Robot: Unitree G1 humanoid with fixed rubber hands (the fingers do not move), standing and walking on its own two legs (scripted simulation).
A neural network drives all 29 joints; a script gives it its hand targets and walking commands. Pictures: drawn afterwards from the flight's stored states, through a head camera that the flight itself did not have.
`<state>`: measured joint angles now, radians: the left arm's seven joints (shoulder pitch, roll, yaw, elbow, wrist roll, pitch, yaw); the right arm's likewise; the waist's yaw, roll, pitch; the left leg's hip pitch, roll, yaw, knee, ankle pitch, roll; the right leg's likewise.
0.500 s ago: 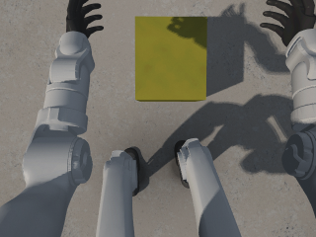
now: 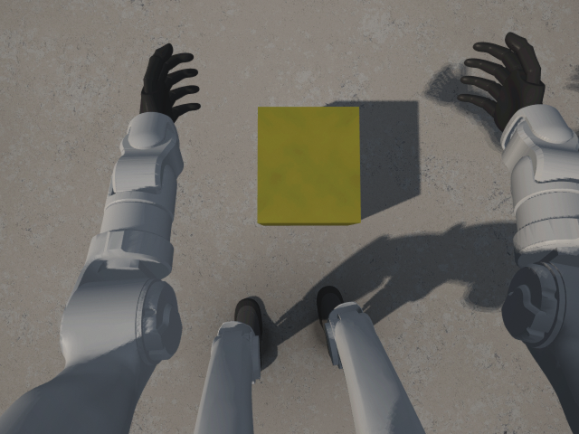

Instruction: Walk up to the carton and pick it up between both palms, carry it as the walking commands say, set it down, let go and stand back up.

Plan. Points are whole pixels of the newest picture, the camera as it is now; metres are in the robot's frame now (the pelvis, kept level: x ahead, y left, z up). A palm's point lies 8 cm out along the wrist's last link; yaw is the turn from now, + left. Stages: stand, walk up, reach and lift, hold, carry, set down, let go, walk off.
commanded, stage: let go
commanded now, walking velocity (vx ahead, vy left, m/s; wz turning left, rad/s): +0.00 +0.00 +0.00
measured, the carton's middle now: (306, 171) +0.51 -0.09 -0.57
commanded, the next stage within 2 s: stand in 1.34 s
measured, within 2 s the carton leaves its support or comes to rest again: neither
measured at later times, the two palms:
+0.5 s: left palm (103, 237) +0.38 +0.16 -0.03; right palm (570, 205) +0.34 -0.30 -0.02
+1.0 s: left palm out of the picture +0.25 +0.26 +0.04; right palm (555, 351) +0.23 -0.21 +0.05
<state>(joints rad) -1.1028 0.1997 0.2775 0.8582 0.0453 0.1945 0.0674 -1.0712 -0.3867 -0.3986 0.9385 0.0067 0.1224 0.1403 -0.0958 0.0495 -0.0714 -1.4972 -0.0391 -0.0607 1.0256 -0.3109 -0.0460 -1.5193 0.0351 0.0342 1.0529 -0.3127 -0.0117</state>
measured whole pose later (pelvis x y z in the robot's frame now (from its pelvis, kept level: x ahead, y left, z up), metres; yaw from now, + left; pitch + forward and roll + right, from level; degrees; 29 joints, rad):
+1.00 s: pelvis +0.08 +0.03 +0.11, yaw -2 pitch +0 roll -1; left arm 0.24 0.22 0.03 0.42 -0.01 0.07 -0.06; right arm 0.22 -0.21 -0.06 0.45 -0.01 0.06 0.08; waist 0.00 0.00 0.07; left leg -0.18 -0.03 -0.05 0.46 -0.28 0.01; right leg -0.18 0.01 0.06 0.42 -0.25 0.02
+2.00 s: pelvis +0.09 +0.01 +0.11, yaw -1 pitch -1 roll +0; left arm 0.16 0.34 0.03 0.86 0.03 0.01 0.02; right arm 0.17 -0.36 -0.01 0.80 -0.03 0.01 -0.03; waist 0.00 0.02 0.02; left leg -0.14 0.00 -0.08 0.46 -0.30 -0.01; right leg -0.13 0.04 0.03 0.43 -0.28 -0.02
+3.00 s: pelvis +0.07 +0.02 +0.12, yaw -1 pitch -3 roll +0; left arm 0.13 0.38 0.01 1.03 0.02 0.00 0.01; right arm 0.13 -0.39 0.01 1.00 -0.02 -0.01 -0.02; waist 0.00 0.01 0.03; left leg -0.11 -0.02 -0.07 0.36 -0.21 0.00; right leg -0.11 0.02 0.04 0.36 -0.21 0.00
